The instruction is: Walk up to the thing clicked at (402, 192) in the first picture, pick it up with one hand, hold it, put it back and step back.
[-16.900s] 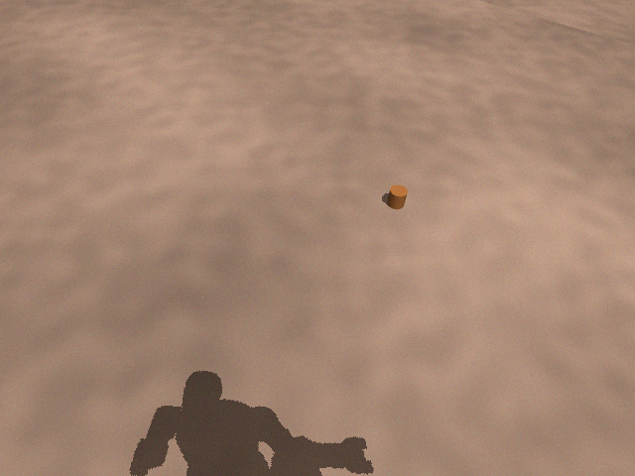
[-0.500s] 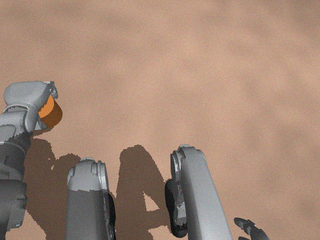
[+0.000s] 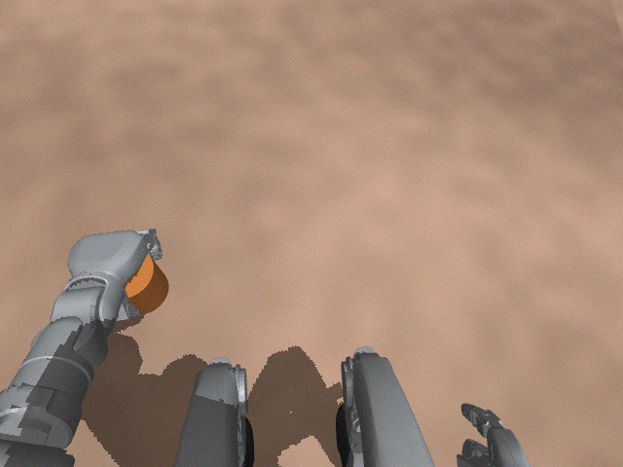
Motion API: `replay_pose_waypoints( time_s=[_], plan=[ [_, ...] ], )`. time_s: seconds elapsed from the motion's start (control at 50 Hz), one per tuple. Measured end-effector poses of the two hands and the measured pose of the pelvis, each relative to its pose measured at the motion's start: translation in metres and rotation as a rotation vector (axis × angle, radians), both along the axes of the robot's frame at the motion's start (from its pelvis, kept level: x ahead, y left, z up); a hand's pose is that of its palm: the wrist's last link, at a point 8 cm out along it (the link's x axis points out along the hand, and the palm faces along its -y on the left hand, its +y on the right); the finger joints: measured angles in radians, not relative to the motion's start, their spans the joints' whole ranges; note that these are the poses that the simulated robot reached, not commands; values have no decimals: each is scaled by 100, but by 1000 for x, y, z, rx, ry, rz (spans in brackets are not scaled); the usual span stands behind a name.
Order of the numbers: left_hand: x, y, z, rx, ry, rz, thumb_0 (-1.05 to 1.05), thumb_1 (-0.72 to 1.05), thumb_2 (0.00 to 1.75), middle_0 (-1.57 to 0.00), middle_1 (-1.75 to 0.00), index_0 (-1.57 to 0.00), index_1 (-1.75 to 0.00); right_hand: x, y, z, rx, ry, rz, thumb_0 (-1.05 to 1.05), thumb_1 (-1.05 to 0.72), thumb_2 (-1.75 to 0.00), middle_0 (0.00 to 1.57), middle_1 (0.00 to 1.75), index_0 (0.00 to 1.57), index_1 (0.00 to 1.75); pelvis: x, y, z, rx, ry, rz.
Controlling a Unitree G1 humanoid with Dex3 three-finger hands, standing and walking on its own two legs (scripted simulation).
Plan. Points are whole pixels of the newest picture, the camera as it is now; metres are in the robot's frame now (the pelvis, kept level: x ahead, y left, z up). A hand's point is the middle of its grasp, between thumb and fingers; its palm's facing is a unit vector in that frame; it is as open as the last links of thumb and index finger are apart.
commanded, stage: lift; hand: left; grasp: from above
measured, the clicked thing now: (134, 281) +0.40 +0.23 -0.11
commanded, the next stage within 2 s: hold in 0.66 s
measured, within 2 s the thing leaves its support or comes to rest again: neither
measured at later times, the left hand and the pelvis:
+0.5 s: hand (90, 247) +0.37 +0.22 +0.05, palm faces -0.45 -0.08 -0.89, open 10.3 cm; pelvis +0.04 +0.00 +0.14, yaw +0 degrees
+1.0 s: hand (60, 201) +0.39 +0.23 +0.12, palm faces -0.45 -0.06 -0.89, open 10.3 cm; pelvis +0.08 +0.00 +0.18, yaw +0 degrees
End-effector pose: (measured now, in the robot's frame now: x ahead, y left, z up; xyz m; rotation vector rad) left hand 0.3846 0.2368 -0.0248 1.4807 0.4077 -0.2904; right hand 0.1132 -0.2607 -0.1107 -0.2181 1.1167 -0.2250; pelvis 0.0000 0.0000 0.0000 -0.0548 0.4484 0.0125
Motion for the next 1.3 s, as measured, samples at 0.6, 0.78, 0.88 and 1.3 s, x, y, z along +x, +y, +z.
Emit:
replay_pose_waypoints(
  time_s=[0.6, 0.78, 0.88, 1.3],
  plan=[
    [-2, -11, 152, 8, 19, 24, 0, -9, 72, -61, -77, -59, -80, 16, -2, 150, -5, -40, -54, 0, -91, -91, 20, 30, 20, 30, 51, 1, 150, 33, -232, -9],
    [3, -10, 176, 7, 19, 24, 0, -9, 73, -60, -78, -58, -81, 34, 0, 169, 6, -62, -52, 0, -91, -91, 20, 30, 20, 30, 64, 3, 170, 37, -270, -12],
    [8, -10, 186, 12, 22, 10, 0, -10, 74, -60, -79, -58, -81, 44, 0, 177, 8, -78, -50, 0, -91, -90, 20, 30, 20, 30, 70, 4, 176, 39, -286, -15],
    [11, -13, 221, 13, 21, -19, 0, -10, 74, -59, -80, -57, -82, 68, 0, 192, 40, -120, -43, 0, -91, -90, 20, 30, 20, 30, 81, 2, 190, 48, -338, -25]
  ],
)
